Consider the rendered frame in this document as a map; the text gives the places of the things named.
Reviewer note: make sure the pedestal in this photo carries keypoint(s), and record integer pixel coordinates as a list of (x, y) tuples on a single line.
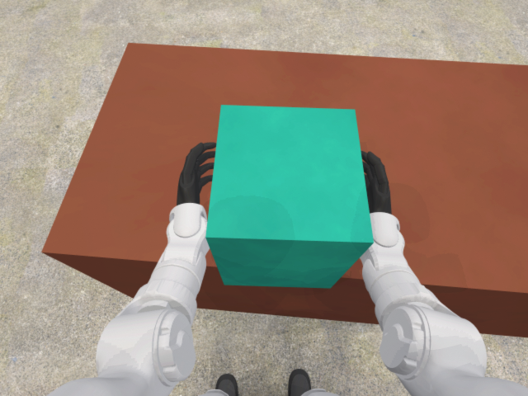
[(453, 138)]

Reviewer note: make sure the left robot foot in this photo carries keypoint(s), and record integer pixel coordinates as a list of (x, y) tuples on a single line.
[(228, 384)]

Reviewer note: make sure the robot left hand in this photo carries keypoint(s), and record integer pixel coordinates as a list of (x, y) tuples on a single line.
[(190, 183)]

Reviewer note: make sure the right robot forearm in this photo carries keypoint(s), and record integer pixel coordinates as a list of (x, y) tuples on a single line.
[(388, 278)]

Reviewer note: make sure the robot right upper arm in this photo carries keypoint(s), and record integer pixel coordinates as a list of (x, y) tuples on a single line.
[(438, 354)]

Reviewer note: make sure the robot left upper arm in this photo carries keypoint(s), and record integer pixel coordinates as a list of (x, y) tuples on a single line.
[(139, 354)]

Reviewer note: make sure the carton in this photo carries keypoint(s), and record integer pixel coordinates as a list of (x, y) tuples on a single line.
[(288, 201)]

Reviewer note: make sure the robot foot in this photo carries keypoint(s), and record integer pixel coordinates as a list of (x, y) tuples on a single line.
[(299, 383), (228, 384)]

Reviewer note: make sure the right robot foot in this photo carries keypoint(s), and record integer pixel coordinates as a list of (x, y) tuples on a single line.
[(299, 383)]

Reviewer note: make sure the robot right hand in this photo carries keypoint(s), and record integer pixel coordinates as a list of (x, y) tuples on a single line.
[(377, 184)]

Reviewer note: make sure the left robot forearm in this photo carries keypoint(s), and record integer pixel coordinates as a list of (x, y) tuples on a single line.
[(176, 279)]

